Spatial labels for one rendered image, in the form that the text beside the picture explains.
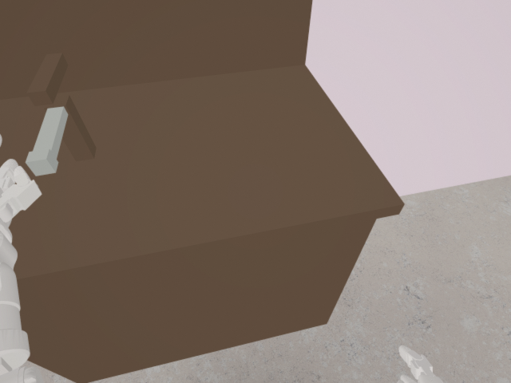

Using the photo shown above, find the robot left hand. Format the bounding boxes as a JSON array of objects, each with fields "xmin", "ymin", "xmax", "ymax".
[{"xmin": 0, "ymin": 134, "xmax": 42, "ymax": 228}]

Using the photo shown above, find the tap lever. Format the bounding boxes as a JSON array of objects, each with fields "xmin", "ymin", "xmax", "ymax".
[{"xmin": 26, "ymin": 106, "xmax": 68, "ymax": 176}]

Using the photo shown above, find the robot left forearm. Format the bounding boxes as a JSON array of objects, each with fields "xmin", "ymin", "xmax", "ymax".
[{"xmin": 0, "ymin": 220, "xmax": 30, "ymax": 376}]

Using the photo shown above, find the robot right hand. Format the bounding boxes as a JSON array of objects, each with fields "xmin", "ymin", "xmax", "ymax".
[{"xmin": 397, "ymin": 345, "xmax": 443, "ymax": 383}]

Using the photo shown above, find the left robot upper arm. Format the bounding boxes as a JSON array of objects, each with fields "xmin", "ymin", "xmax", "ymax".
[{"xmin": 0, "ymin": 366, "xmax": 44, "ymax": 383}]

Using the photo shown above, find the counter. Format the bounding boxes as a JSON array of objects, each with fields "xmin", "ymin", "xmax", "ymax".
[{"xmin": 0, "ymin": 0, "xmax": 405, "ymax": 383}]

